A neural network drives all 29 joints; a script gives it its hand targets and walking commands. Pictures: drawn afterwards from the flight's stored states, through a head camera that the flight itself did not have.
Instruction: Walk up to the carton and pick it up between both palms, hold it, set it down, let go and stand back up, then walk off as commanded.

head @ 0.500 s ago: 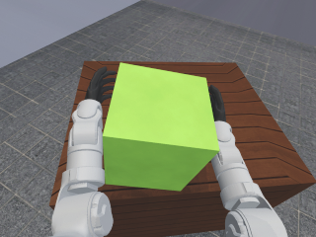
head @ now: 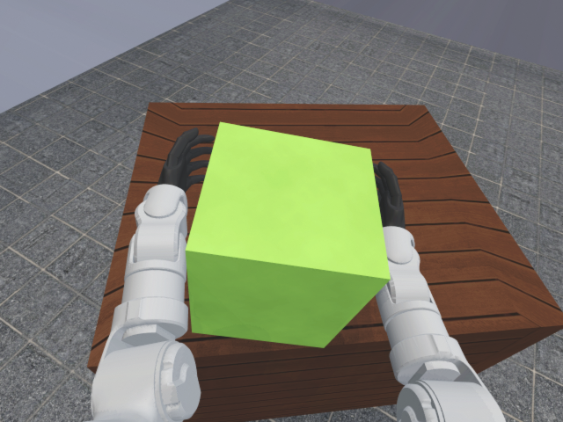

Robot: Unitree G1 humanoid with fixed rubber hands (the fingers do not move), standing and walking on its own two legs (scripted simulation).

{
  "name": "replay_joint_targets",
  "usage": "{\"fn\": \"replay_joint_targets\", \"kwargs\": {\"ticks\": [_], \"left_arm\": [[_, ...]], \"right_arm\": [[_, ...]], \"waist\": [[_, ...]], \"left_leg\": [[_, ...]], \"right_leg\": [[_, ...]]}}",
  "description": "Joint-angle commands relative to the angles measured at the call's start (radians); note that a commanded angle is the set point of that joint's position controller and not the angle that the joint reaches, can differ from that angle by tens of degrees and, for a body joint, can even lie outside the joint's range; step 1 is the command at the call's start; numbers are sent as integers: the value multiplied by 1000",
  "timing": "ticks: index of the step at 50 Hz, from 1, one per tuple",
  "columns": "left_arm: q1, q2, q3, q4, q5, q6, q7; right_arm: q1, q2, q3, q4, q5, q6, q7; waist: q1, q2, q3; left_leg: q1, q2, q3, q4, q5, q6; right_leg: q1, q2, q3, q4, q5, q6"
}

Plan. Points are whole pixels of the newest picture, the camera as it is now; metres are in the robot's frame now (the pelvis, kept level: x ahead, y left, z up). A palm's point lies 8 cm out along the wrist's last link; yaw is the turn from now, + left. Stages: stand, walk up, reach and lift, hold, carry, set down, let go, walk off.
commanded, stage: set down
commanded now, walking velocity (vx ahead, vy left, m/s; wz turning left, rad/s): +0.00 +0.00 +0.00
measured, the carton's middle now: (276, 245) +0.35 -0.02 +0.05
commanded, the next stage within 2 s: none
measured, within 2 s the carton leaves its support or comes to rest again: rests again in 1.32 s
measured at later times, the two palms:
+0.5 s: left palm (183, 188) +0.42 +0.11 +0.10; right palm (388, 231) +0.35 -0.18 +0.08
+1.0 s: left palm (186, 194) +0.42 +0.11 +0.09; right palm (387, 240) +0.34 -0.18 +0.06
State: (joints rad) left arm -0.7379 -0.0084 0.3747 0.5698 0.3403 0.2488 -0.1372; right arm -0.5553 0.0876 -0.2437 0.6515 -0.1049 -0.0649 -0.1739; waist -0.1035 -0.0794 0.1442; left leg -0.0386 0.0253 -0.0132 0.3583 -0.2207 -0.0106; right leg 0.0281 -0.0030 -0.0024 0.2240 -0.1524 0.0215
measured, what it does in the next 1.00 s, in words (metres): stands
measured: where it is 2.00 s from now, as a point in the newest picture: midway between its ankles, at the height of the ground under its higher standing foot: outside the picture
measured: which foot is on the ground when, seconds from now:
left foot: down 0.00-1.00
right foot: down 0.00-1.00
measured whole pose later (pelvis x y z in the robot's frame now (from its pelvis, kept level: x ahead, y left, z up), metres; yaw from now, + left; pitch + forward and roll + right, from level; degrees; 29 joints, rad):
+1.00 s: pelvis +0.00 +0.00 +0.00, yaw +0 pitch -3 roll -1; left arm -0.72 -0.02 0.37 0.67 0.37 0.12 -0.16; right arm -0.48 0.12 -0.29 0.69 -0.15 -0.21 -0.18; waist -0.10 -0.06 0.13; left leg -0.10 0.03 -0.01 0.36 -0.22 -0.01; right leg -0.03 0.00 0.00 0.22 -0.15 0.02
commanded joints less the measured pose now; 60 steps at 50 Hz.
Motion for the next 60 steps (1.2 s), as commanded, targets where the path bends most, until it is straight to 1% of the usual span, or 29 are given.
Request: {"fn": "replay_joint_targets", "kwargs": {"ticks": [1, 2, 5, 6, 8, 11, 12, 13, 15, 17, 18, 20, 23, 27, 28, 30, 31, 32, 35, 37, 39, 41, 42, 47, 48, 51, 53, 54, 60], "left_arm": [[-353, -511, -319, 102, -12, -33, -98], [-341, -517, -312, 107, -14, -32, -100], [-342, -519, -309, 111, -8, -43, -100], [-329, -516, -302, 115, -6, -44, -100], [-333, -515, -308, 126, -12, -49, -95], [-325, -524, -299, 118, -6, -53, -95], [-318, -527, -311, 125, -10, -60, -92], [-322, -523, -298, 131, -8, -63, -94], [-319, -515, -296, 135, -2, -68, -95], [-298, -515, -284, 158, 1, -70, -95], [-304, -517, -291, 144, -2, -73, -93], [-309, -520, -293, 141, -10, -82, -90], [-295, -516, -287, 143, 11, -91, -83], [-271, -525, -283, 161, 9, -94, -82], [-270, -517, -281, 161, 15, -96, -84], [-265, -522, -284, 159, 15, -103, -83], [-267, -514, -267, 175, 20, -104, -83], [-279, -524, -284, 151, 14, -111, -82], [-268, -528, -287, 155, 19, -125, -74], [-273, -504, -269, 173, 17, -135, -72], [-266, -531, -285, 180, 17, -142, -68], [-259, -526, -276, 183, 22, -147, -66], [-251, -520, -275, 191, 24, -149, -67], [-244, -511, -242, 229, 44, -160, -68], [-238, -516, -247, 232, 37, -163, -70], [-221, -507, -216, 252, 60, -165, -74], [-241, -507, -222, 235, 52, -168, -75], [-245, -505, -225, 237, 55, -171, -74], [-224, -509, -199, 273, 73, -174, -81]], "right_arm": [[-547, 440, 228, -119, -55, -97, 91], [-545, 448, 239, -125, -56, -100, 89], [-533, 456, 231, -122, -70, -111, 88], [-524, 463, 246, -125, -63, -113, 88], [-530, 452, 231, -117, -63, -119, 89], [-512, 458, 237, -114, -70, -131, 87], [-505, 461, 235, -113, -76, -137, 86], [-504, 465, 237, -104, -75, -135, 88], [-490, 468, 228, -103, -84, -141, 86], [-496, 463, 240, -121, -86, -150, 86], [-487, 464, 242, -112, -86, -154, 84], [-492, 476, 249, -125, -81, -159, 87], [-466, 473, 249, -79, -83, -166, 90], [-457, 469, 242, -93, -90, -182, 90], [-451, 475, 243, -75, -89, -182, 89], [-435, 478, 238, -72, -97, -187, 88], [-433, 476, 242, -64, -97, -187, 88], [-430, 484, 239, -59, -99, -192, 87], [-420, 484, 231, -46, -108, -209, 87], [-432, 481, 233, -55, -108, -215, 88], [-439, 476, 221, -52, -109, -226, 93], [-415, 481, 223, -28, -118, -232, 91], [-407, 478, 220, -32, -125, -235, 89], [-394, 476, 206, 1, -129, -245, 90], [-389, 487, 206, 4, -132, -246, 87], [-367, 484, 197, 30, -134, -244, 94], [-379, 474, 195, 24, -134, -250, 93], [-375, 473, 181, 41, -138, -251, 93], [-358, 470, 163, 51, -149, -259, 96]], "waist": [[-32, 118, -484], [-20, 104, -476], [-25, 106, -480], [-9, 104, -477], [-25, 107, -484], [-15, 103, -466], [-22, 105, -486], [-13, 97, -471], [-21, 94, -469], [-1, 80, -465], [-7, 85, -493], [2, 87, -506], [12, 110, -485], [2, 96, -472], [11, 91, -461], [7, 94, -490], [18, 86, -460], [5, 100, -476], [2, 106, -481], [24, 95, -484], [14, 103, -498], [21, 108, -487], [14, 102, -497], [25, 93, -439], [13, 80, -425], [36, 87, -391], [33, 88, -400], [19, 105, -402], [23, 95, -356]], "left_leg": [[64, -56, 105, -66, 320, -33], [60, -58, 109, -67, 319, -29], [54, -58, 107, -65, 319, -28], [40, -60, 112, -63, 320, -22], [68, -51, 102, -60, 337, -27], [64, -55, 106, -58, 345, -27], [60, -52, 103, -53, 358, -30], [60, -54, 108, -56, 345, -25], [60, -53, 109, -60, 317, -20], [35, -54, 108, -61, 311, -17], [41, -54, 108, -60, 315, -17], [43, -53, 110, -55, 331, -16], [53, -52, 110, -54, 351, -23], [60, -50, 105, -47, 357, -20], [54, -49, 108, -48, 349, -18], [54, -50, 109, -52, 341, -17], [36, -49, 110, -55, 332, -15], [45, -49, 108, -51, 352, -19], [65, -46, 105, -40, 373, -22], [40, -48, 110, -47, 344, -13], [60, -41, 102, -44, 364, -24], [63, -39, 103, -39, 380, -24], [56, -42, 103, -38, 374, -23], [33, -40, 107, -45, 341, -14], [23, -43, 107, -44, 323, -11], [9, -41, 107, -56, 303, -9], [17, -39, 108, -59, 302, -9], [18, -38, 103, -56, 308, -14], [0, -39, 105, -58, 261, -5]], "right_leg": [[80, 34, -105, 28, 394, 30], [95, 35, -103, 29, 394, 30], [91, 33, -102, 31, 410, 32], [101, 31, -94, 34, 426, 34], [73, 38, -106, 30, 407, 32], [74, 37, -104, 30, 412, 30], [66, 37, -105, 34, 430, 31], [71, 34, -101, 31, 426, 30], [70, 34, -104, 31, 407, 31], [83, 31, -97, 38, 437, 33], [87, 29, -96, 39, 452, 34], [82, 32, -98, 43, 463, 34], [64, 32, -102, 37, 432, 30], [54, 37, -104, 37, 442, 30], [62, 34, -98, 35, 445, 32], [58, 33, -100, 37, 448, 30], [69, 30, -97, 37, 442, 33], [55, 32, -102, 39, 450, 33], [32, 37, -104, 39, 450, 31], [46, 32, -97, 34, 436, 27], [17, 40, -107, 33, 419, 23], [11, 36, -105, 31, 415, 23], [18, 36, -107, 30, 432, 24], [13, 32, -101, 30, 407, 25], [20, 32, -101, 35, 426, 29], [23, 31, -101, 32, 389, 26], [1, 32, -106, 25, 363, 24], [-7, 30, -108, 29, 371, 26], [-21, 30, -103, 21, 326, 22]]}}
